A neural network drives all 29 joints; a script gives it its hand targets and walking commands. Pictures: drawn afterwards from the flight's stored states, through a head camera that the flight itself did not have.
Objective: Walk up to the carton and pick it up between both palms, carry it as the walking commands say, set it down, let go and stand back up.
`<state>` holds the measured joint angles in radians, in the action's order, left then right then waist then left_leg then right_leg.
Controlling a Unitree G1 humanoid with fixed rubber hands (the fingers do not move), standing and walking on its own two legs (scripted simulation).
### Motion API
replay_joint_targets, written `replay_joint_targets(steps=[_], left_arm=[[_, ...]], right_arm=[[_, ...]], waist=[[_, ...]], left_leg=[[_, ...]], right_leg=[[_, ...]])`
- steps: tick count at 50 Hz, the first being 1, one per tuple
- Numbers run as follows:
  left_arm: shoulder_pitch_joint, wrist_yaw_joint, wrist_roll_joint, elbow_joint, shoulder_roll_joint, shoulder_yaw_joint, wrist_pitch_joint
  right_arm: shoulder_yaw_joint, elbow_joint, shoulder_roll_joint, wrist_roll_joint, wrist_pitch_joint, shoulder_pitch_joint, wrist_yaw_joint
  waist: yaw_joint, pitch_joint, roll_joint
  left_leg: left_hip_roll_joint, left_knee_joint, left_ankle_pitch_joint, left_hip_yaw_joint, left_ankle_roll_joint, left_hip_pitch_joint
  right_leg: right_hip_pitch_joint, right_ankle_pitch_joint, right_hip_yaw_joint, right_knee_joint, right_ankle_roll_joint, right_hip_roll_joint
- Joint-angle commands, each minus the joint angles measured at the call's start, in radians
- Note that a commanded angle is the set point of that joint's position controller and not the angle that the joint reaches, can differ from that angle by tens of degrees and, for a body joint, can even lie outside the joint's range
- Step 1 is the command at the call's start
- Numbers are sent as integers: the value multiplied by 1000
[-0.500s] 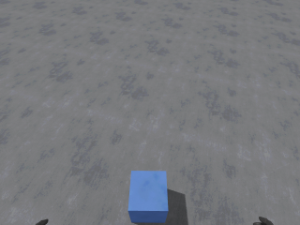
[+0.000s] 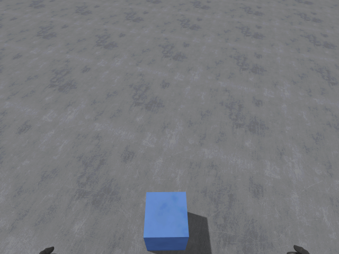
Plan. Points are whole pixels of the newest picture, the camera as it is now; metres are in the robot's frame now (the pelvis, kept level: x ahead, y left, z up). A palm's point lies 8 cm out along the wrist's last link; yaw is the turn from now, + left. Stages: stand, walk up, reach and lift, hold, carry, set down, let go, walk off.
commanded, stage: walk up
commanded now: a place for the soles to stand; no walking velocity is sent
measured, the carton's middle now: (166, 221) +0.42 +0.01 -0.64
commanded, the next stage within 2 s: none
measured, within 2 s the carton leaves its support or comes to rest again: neither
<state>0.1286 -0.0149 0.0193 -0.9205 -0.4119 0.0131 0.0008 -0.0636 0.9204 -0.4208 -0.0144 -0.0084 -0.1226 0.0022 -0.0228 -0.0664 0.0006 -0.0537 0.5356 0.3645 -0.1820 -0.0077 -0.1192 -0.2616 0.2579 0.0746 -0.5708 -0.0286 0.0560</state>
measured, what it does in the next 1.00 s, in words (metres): stands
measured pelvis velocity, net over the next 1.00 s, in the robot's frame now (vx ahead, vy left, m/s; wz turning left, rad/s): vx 0.00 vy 0.00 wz -0.03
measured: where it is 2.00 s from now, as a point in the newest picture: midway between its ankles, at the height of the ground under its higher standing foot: outside the picture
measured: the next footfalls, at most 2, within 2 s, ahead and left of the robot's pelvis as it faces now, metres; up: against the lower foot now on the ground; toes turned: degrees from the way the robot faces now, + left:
none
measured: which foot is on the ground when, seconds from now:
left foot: down 0.00-1.00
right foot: down 0.00-1.00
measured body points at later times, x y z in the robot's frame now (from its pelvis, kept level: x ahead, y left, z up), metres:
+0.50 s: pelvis +0.00 +0.01 +0.00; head +0.02 +0.01 +0.45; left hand +0.14 +0.32 -0.10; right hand +0.10 -0.32 -0.10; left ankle -0.04 +0.10 -0.73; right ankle +0.03 -0.10 -0.73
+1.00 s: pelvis +0.00 +0.00 +0.00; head +0.02 +0.00 +0.45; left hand +0.14 +0.31 -0.10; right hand +0.10 -0.32 -0.10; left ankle -0.04 +0.10 -0.73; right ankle +0.03 -0.10 -0.73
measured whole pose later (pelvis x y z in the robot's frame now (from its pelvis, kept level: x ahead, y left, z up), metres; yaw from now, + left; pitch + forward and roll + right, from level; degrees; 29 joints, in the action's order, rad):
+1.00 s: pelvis +0.00 +0.00 +0.00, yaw -2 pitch -2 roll +0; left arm 0.14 -0.01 0.02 -0.88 -0.40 0.01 0.01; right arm -0.06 0.90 -0.41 -0.02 -0.02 -0.15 0.00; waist -0.03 -0.06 0.00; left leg -0.03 0.49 0.35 -0.16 -0.02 -0.10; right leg -0.25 0.24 0.10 -0.54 -0.02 0.06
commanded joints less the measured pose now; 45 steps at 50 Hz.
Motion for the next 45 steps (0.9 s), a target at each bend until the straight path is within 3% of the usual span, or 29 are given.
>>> replay_joint_targets(steps=[1, 4, 7, 8, 10, 13, 14, 17, 19, 21, 23, 27, 35, 39, 43, 45], left_arm=[[-36, 5, 0, 66, -186, 44, 12], [-27, 2, -4, 67, -181, 44, 13], [-3, 3, 0, 66, -191, 49, 15], [-2, 2, 0, 70, -193, 49, 15], [7, 5, 0, 77, -205, 55, 16], [8, 9, 8, 91, -220, 52, 17], [-7, 10, 10, 98, -217, 50, 18], [-70, 11, 3, 109, -180, 40, 18], [-49, 5, -6, 98, -156, 38, 16], [-31, 5, -6, 86, -166, 41, 17], [-9, 3, -8, 75, -169, 42, 20], [-6, 2, -7, 74, -175, 46, 18], [-17, 6, -2, 82, -181, 47, 11], [-3, 9, -1, 83, -195, 52, 17], [-13, 13, 7, 100, -202, 48, 24], [-34, 13, 8, 104, -189, 40, 24]], right_arm=[[-41, -56, -187, -3, -16, 20, -6], [-50, -64, -209, -3, -18, 24, -7], [-52, -77, -204, -1, -11, 38, -8], [-50, -83, -195, 0, -8, 38, -8], [-44, -92, -173, 3, -6, 50, -7], [-35, -89, -140, 7, 1, 36, -2], [-35, -84, -138, 6, -2, 15, -1], [-38, -64, -157, 1, -16, -46, -2], [-46, -69, -204, -11, -30, -14, -6], [-49, -74, -211, -7, -34, 5, -6], [-48, -83, -209, -4, -30, 13, -6], [-46, -86, -180, -1, -19, 19, -10], [-50, -94, -194, -5, -7, 28, -10], [-46, -98, -175, 1, -6, 30, -10], [-38, -96, -145, 5, -2, 14, -2], [-37, -83, -145, 2, -9, -14, -3]], waist=[[-3, 66, 8], [-2, 79, -39], [6, 83, -17], [5, 88, -23], [12, 86, 34], [11, 72, 101], [2, 67, 104], [-33, 70, 75], [-17, 66, -30], [-2, 62, -43], [6, 69, -39], [5, 95, -52], [-6, 52, -20], [-2, 72, 26], [-6, 80, 79], [-20, 66, 82]], left_leg=[[-111, -134, -56, 146, -70, 40], [-171, -142, -142, 161, -96, 64], [-156, -94, -145, 130, -90, 36], [-133, -80, -139, 119, -79, 19], [-85, -31, -68, 100, -61, -17], [16, 31, 87, 119, -33, -18], [22, -4, 84, 139, -32, -7], [-42, -137, -3, 182, -46, 62], [-172, -230, -90, 254, -95, 91], [-214, -191, -276, 244, -122, 90], [-194, -154, -336, 199, -102, 70], [-109, -110, -269, 116, -49, 29], [-146, -116, -110, 154, -83, 15], [-91, -46, -83, 127, -62, 13], [4, -10, 30, 142, -35, 20], [-4, -70, 11, 158, -34, 60]], right_leg=[[-47, -266, 102, 68, -47, -99], [-55, -295, 42, 6, -23, -74], [-18, -330, 44, 7, -32, -79], [-4, -355, 64, 18, -44, -84], [11, -336, 131, 63, -74, -112], [-29, -190, 334, 190, -142, -193], [-41, -169, 356, 210, -139, -197], [-75, -170, 235, 175, -68, -152], [-94, -180, 87, 40, -8, -62], [-73, -176, 36, 30, 2, -56], [-24, -235, 34, 49, -6, -64], [56, -407, 64, 40, -44, -87], [-14, -313, 69, 15, -39, -68], [-9, -343, 145, 57, -73, -101], [-21, -215, 326, 184, -125, -170], [-56, -226, 306, 200, -98, -167]])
